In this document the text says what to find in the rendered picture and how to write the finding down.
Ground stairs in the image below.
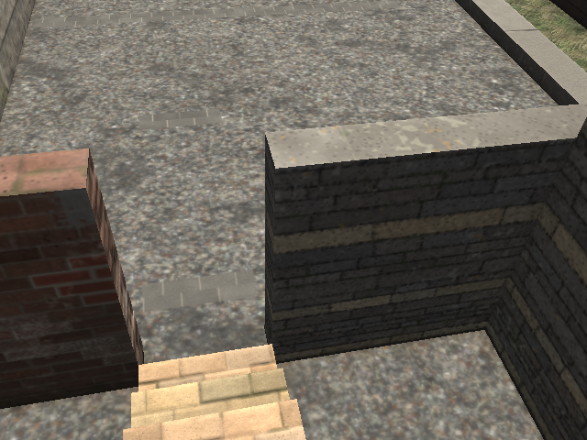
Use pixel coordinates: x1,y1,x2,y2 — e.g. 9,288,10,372
123,344,306,440

